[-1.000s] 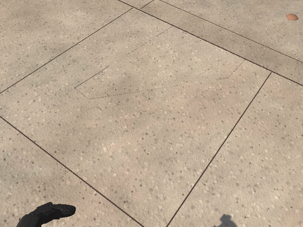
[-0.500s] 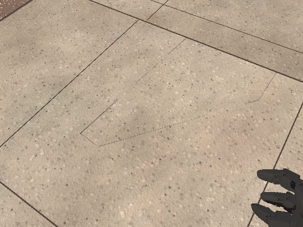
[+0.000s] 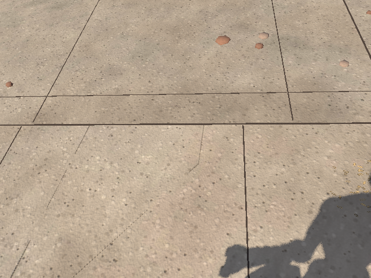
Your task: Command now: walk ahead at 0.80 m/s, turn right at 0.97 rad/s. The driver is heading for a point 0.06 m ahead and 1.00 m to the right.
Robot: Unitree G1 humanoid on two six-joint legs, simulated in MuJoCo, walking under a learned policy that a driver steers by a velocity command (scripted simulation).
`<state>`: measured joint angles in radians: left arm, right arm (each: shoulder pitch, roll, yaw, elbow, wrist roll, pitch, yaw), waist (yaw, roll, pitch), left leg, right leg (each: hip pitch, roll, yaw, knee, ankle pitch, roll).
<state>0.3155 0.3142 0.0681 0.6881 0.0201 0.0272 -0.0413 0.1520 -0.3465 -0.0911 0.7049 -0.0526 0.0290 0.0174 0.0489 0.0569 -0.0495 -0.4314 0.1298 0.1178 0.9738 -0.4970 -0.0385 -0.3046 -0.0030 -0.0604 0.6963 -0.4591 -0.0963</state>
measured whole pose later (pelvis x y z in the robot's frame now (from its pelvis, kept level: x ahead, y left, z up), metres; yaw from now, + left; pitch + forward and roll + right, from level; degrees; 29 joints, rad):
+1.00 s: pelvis +0.62 -0.22 +0.02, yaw -57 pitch +2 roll +1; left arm 0.22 0.31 0.08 0.63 -0.04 0.00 0.01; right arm 0.00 -0.30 -0.04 0.58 -0.02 -0.06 -0.03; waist 0.04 0.03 0.10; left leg -0.67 0.04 -0.20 1.03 -0.30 -0.10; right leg -0.32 0.22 0.19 0.44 -0.11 -0.15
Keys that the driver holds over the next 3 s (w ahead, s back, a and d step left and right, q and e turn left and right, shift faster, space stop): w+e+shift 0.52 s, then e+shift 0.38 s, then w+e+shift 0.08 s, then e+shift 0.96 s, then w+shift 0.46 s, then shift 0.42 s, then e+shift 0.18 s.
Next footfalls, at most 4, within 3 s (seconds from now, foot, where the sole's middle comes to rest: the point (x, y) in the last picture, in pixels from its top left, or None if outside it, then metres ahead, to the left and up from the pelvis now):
0.32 left None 0.43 0.07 -0.76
0.74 right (305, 244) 0.66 -0.31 -0.76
1.22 left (318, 189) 0.90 -0.40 -0.76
1.66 right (333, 252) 0.63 -0.39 -0.76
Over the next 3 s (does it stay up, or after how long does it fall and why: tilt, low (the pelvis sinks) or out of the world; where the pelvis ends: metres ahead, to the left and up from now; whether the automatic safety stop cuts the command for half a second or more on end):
stays up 0.48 -0.77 0.01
